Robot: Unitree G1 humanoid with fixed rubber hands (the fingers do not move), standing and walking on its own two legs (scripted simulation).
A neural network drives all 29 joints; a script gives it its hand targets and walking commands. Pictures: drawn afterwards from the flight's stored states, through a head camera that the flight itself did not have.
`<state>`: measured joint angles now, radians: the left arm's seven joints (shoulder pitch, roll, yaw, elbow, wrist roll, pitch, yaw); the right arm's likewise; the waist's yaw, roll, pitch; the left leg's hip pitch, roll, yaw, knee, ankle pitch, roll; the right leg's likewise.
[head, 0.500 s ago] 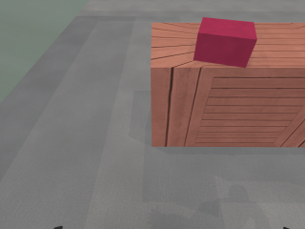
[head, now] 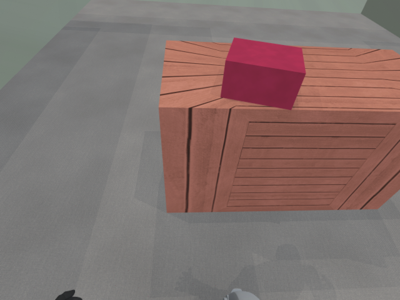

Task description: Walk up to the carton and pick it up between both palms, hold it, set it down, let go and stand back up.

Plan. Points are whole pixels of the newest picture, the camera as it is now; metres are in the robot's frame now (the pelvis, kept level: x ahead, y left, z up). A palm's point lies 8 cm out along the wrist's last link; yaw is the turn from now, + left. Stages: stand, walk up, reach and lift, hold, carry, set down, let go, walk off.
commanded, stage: walk up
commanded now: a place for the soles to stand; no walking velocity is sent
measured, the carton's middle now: (261, 72) +0.90 -0.20 +0.05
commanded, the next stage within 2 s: none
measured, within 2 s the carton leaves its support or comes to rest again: neither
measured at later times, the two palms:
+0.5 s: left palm (150, 249) +0.27 +0.14 -0.10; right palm out of the picture +0.03 -0.49 -0.03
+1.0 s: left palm (195, 210) +0.36 +0.03 -0.07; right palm out of the picture +0.16 -0.59 -0.10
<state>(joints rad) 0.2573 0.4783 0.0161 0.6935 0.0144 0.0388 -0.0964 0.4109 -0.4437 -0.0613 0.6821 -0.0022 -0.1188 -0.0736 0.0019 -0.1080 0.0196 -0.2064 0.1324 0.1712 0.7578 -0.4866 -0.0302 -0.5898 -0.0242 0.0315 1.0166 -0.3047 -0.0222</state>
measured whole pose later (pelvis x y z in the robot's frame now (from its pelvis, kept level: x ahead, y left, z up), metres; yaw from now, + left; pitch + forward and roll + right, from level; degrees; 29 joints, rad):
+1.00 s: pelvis +0.19 -0.26 +0.00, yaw -11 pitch -1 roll +1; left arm 0.19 0.42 0.02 0.76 0.01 -0.03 0.08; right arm 0.36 -0.44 -0.07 0.73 -0.01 0.04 -0.03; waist -0.01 0.03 0.13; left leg -0.49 -0.05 0.02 1.18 -0.44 0.01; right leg -0.24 0.03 0.02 0.76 -0.50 -0.02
